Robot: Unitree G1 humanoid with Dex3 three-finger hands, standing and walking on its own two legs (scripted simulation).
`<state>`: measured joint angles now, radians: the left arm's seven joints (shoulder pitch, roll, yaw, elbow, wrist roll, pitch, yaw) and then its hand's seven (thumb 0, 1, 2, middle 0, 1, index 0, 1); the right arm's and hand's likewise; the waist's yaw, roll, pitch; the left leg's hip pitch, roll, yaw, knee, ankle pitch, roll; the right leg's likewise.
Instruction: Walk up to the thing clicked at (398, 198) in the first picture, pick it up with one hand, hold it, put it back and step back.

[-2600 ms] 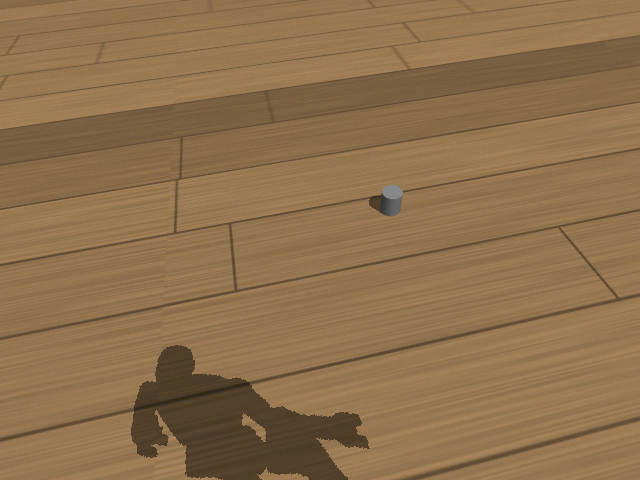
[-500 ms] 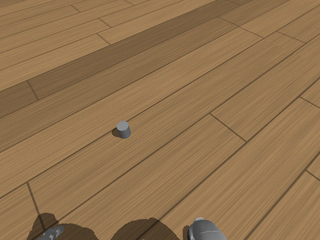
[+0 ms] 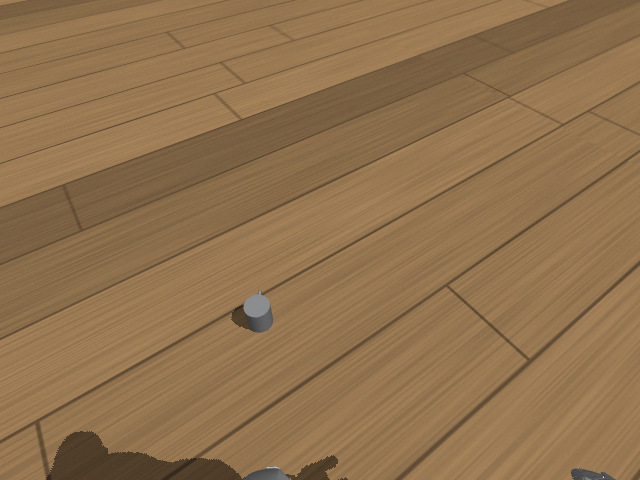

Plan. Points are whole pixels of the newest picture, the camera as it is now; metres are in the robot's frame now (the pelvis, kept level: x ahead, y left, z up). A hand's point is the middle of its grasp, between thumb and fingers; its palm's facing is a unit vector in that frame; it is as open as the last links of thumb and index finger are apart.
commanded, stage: walk up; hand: left
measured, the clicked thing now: (259, 309) +0.75 +0.25 -0.70
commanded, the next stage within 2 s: none
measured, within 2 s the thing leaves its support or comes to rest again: neither
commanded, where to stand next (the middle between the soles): +0.34 +0.01 m, yaw +0 degrees
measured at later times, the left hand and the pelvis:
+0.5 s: hand (168, 391) +0.26 +0.26 -0.10, palm faces -0.03 -0.91 -0.42, open 7.4 cm; pelvis +0.17 -0.02 +0.01, yaw -1 degrees
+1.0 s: hand (163, 352) +0.34 +0.30 -0.14, palm faces -0.07 -0.92 -0.38, open 7.4 cm; pelvis +0.29 +0.02 +0.01, yaw -1 degrees
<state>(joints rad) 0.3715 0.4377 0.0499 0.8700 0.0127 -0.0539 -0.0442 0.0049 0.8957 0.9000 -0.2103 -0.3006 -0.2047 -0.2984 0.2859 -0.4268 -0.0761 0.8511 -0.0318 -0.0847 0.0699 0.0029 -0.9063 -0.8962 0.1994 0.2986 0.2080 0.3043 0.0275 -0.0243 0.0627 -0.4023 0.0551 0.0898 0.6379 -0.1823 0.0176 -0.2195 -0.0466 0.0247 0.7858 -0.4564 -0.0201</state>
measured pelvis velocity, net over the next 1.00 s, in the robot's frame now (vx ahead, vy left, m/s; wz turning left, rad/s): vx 0.29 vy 0.02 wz -0.02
